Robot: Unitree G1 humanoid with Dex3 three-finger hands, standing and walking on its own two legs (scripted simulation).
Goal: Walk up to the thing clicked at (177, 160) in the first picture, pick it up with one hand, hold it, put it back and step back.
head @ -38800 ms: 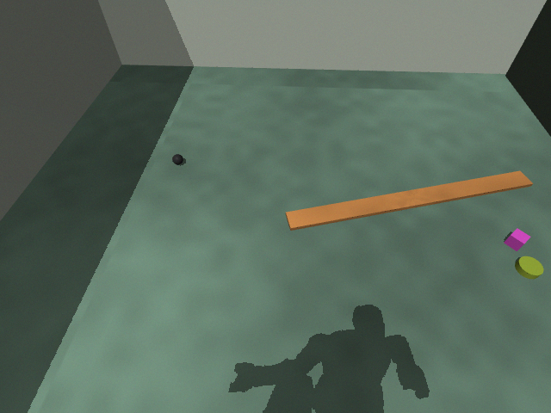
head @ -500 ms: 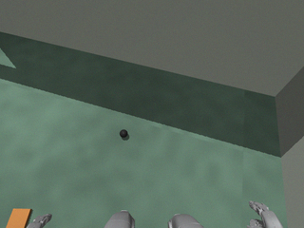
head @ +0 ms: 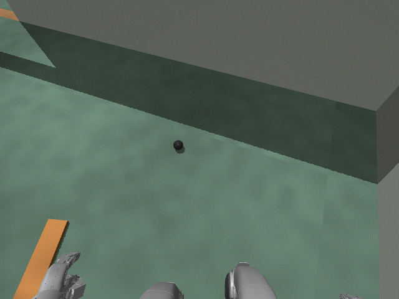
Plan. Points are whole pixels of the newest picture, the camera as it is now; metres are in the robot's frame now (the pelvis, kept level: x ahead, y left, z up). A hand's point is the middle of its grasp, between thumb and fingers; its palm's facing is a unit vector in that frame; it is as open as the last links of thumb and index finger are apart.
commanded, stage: step back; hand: left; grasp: from above
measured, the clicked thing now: (178, 145) +0.92 +0.17 -0.72
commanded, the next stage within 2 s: stand in 1.48 s
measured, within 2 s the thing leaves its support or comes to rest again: neither
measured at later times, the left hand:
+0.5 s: hand out of the picture -0.11 +0.26 -0.12, palm faces -0.03 -0.89 -0.45, open 7.4 cm
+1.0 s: hand out of the picture -0.08 +0.25 -0.12, palm faces +0.03 -0.92 -0.39, open 7.4 cm
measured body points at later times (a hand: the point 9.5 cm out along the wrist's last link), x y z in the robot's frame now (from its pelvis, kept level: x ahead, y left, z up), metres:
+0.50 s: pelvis -0.15 -0.02 +0.01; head -0.13 -0.05 +0.46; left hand -0.11 +0.31 -0.09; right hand -0.07 -0.34 -0.12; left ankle -0.13 +0.13 -0.65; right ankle -0.16 -0.13 -0.71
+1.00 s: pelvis -0.15 -0.02 +0.02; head -0.14 -0.03 +0.47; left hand -0.09 +0.29 -0.10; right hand -0.09 -0.34 -0.11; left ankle -0.14 +0.12 -0.68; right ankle -0.14 -0.13 -0.71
